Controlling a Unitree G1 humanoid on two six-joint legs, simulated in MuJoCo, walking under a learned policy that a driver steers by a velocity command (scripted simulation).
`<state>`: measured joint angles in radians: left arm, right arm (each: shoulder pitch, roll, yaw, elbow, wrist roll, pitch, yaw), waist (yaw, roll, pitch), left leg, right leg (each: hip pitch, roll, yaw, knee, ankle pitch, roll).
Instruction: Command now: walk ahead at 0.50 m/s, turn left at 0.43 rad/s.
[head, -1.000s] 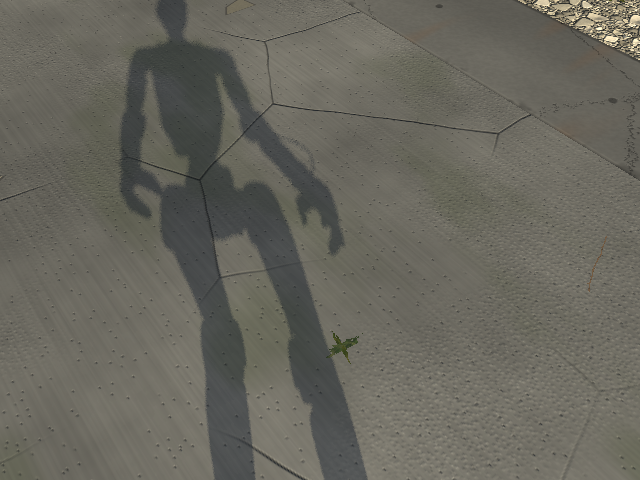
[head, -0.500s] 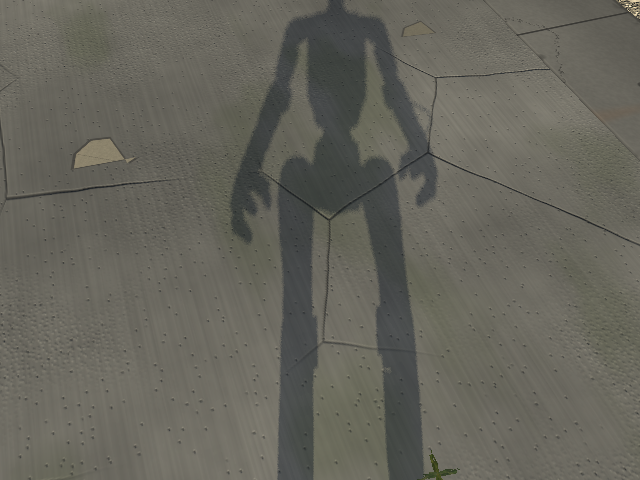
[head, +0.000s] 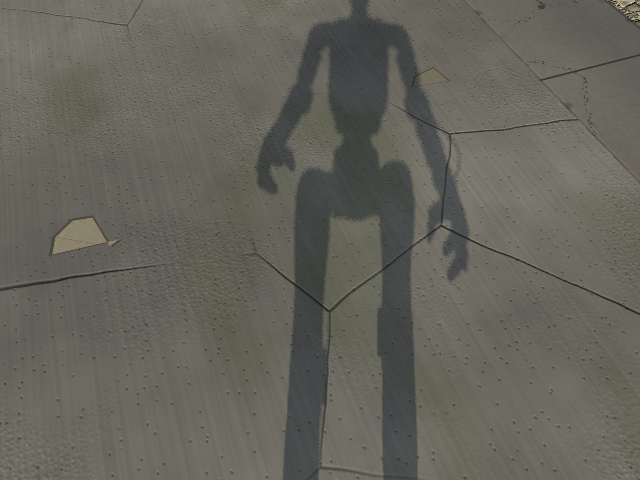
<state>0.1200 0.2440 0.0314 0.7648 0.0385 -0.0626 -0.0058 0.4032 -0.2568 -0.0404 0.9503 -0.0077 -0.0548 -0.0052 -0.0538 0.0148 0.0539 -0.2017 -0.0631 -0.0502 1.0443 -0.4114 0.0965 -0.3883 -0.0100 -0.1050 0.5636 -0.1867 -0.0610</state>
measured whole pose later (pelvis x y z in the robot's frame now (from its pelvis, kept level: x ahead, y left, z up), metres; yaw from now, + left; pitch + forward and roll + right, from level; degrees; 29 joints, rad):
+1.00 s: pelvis +0.54 +0.14 -0.01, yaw +34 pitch +2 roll +1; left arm 0.01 0.26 0.02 0.69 0.03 -0.05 -0.01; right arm 0.48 -0.29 -0.07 0.91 -0.01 -0.05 -0.01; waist -0.10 -0.02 0.03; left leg 0.05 -0.15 -0.25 0.46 -0.46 0.11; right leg -0.48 0.00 0.01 0.51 -0.11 -0.02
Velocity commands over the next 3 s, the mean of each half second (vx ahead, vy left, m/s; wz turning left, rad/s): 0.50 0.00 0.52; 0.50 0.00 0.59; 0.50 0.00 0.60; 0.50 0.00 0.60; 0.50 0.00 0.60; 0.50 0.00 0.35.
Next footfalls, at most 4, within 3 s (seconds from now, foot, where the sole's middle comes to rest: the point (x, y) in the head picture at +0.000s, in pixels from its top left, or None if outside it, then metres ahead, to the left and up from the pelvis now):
0.44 left None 0.36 0.14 -0.77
1.00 right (265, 361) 0.74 0.14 -0.77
1.52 left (114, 358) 0.77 0.48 -0.77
2.06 right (49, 260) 1.06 0.70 -0.77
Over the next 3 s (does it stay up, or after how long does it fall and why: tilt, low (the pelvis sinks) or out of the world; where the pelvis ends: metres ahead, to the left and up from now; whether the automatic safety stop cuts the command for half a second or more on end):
stays up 0.93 1.06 0.01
